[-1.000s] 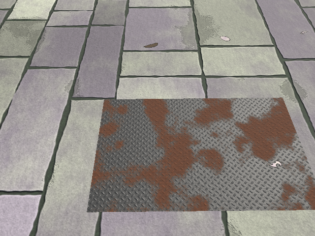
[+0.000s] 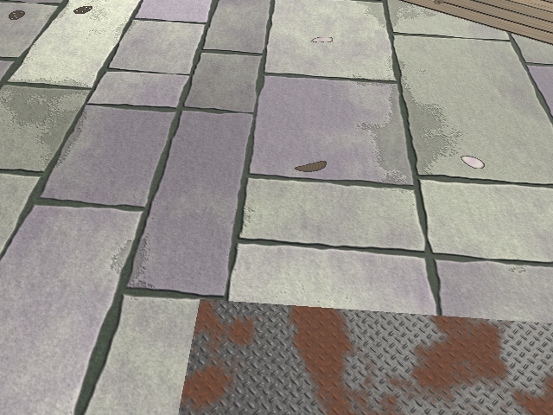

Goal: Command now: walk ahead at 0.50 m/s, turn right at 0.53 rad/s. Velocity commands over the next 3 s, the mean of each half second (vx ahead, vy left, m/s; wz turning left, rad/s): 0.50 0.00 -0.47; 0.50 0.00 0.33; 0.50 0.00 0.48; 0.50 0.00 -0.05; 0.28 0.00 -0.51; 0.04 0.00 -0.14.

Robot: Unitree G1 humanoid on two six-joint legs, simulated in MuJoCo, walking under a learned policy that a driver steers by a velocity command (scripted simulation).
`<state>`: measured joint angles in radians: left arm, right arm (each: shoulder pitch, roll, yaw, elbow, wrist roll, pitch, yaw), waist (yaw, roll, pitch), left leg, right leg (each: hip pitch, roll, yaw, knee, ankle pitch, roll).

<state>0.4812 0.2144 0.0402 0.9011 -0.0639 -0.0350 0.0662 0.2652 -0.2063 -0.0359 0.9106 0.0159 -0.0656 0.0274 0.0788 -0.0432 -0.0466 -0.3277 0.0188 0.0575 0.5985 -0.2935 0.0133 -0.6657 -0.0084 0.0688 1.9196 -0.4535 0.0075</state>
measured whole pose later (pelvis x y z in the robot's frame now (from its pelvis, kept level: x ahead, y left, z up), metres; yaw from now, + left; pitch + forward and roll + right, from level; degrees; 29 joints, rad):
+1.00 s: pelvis +0.56 -0.08 +0.00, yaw -1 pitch +2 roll +0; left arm 0.24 0.25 0.06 0.86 -0.02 -0.11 0.00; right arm 0.15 -0.26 -0.08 0.78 0.02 -0.06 0.03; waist -0.01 0.00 0.04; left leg -0.42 -0.10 0.01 0.53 -0.16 0.11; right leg -0.32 0.00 0.02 1.20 -0.43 -0.01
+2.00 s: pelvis +1.08 +0.00 +0.01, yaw +10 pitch +2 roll +0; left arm 0.32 0.30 0.06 0.85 -0.03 -0.06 0.00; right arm 0.18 -0.24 -0.05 0.72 -0.01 -0.09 0.02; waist 0.02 -0.04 0.01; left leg -0.29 -0.01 0.07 0.44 -0.18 0.03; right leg -0.47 -0.05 0.05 1.13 -0.36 -0.01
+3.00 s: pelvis +1.35 +0.02 +0.00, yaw -9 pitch +0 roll -1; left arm 0.16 0.25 0.05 0.69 0.02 0.02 0.02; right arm 0.21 -0.25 -0.04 0.74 0.00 -0.01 -0.01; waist -0.01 -0.01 0.03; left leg -0.30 -0.03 -0.11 0.58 -0.27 0.00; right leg -0.31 0.05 0.07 0.54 -0.23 0.00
